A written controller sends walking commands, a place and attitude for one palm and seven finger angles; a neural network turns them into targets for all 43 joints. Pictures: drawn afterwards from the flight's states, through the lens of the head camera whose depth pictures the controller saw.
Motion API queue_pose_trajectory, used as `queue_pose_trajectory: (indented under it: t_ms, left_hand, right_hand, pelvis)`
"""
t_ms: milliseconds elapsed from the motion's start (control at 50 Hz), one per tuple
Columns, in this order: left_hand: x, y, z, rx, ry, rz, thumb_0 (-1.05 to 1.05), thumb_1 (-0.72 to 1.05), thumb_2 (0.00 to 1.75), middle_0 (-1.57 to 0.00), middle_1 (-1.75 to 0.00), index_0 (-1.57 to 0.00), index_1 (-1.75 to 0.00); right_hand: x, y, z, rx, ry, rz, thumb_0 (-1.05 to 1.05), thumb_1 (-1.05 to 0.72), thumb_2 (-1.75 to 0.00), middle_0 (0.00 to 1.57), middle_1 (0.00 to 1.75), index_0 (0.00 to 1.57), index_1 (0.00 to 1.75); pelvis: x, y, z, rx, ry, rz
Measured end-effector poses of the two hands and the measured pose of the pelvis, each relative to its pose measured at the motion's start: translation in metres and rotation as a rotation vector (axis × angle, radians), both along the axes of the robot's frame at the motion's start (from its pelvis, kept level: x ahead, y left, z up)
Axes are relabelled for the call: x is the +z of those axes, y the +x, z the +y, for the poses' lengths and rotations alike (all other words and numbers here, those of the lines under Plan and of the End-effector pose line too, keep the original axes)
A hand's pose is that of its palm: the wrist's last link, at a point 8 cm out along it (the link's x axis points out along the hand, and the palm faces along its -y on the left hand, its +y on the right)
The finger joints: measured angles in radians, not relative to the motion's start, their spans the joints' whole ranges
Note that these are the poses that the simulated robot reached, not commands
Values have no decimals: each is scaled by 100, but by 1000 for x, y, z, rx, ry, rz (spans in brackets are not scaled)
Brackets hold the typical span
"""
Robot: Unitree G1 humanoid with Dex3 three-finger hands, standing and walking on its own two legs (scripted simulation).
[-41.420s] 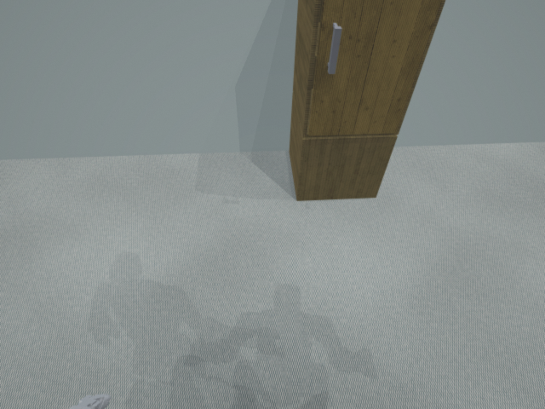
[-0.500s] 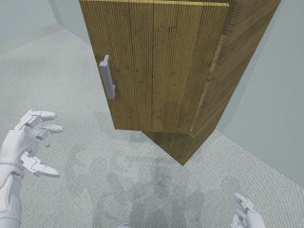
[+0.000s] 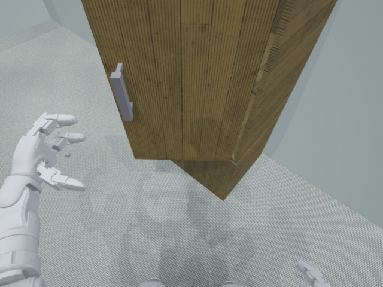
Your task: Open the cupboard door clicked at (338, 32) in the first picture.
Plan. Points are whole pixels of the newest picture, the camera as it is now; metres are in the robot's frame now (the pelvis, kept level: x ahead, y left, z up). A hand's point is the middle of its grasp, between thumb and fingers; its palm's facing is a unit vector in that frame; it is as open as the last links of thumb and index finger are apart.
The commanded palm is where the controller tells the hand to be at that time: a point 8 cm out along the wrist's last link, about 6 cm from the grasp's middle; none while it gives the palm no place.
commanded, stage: move the hooked fingers beside the handle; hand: left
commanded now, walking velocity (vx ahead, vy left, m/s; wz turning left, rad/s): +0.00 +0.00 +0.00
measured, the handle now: (124, 93) +0.55 +0.18 +0.06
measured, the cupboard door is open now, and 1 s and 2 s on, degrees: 40 40 39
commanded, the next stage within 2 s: slide the fingers in behind the handle in 1.92 s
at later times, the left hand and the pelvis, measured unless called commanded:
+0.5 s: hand (82, 131) +0.42 +0.25 +0.07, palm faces +0.00 -1.00 +0.00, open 14.0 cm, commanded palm +0.40 +0.30 +0.07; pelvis +0.00 +0.00 -0.01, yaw +0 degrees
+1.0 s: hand (97, 108) +0.49 +0.23 +0.07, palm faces -0.01 -1.00 +0.00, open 14.0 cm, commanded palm +0.48 +0.28 +0.06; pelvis -0.01 +0.01 -0.02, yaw -1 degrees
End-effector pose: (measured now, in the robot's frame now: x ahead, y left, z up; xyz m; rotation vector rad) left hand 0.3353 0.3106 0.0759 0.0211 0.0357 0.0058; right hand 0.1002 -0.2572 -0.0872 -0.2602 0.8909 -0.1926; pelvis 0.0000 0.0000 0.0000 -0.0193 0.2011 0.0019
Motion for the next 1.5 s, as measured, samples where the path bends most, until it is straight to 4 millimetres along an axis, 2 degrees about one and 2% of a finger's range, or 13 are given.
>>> queue_pose_trajectory:
  t_ms: [160,500,900,1180,1340,1500]
  left_hand:
    - [-5,17,2,10,-8,-2,-1,-49,30,-30,-120,-30,-120]
    - [-5,64,-10,-9,-18,-7,-1,-49,30,-30,-120,-30,-120]
    - [-4,116,-20,-17,-14,-13,-1,-49,30,-30,-120,-30,-120]
    - [-4,159,-26,-10,-14,2,-1,-49,30,-30,-120,-30,-120]
    - [-12,159,-24,-18,-11,18,-1,-49,30,-30,-120,-30,-120]
    - [-12,152,-25,-9,-13,-6,-1,-49,30,-30,-120,-30,-120]
  right_hand:
    - [-7,-18,-4,-24,-18,92,1,-91,-90,21,30,20,30]
    - [-16,-39,-2,-58,-16,176,0,-91,-90,21,30,20,30]
    - [-25,-100,-5,-142,-31,373,0,-91,-90,21,30,20,30]
    - [-24,-131,-1,-190,-36,477,0,-91,-90,21,30,20,30]
    - [-23,-135,7,-202,-13,523,0,-91,-90,21,30,20,30]
    - [-24,-117,8,-190,-5,497,0,-91,-90,21,30,20,30]
  pelvis:
    - [-2,0,1,3,-4,17]
    - [-9,-4,5,-4,-11,57]
    - [-18,-8,7,-14,-21,117]
    - [-24,-6,8,-25,-31,171]
    - [-22,0,10,-33,-30,179]
    - [-20,6,11,-28,-33,167]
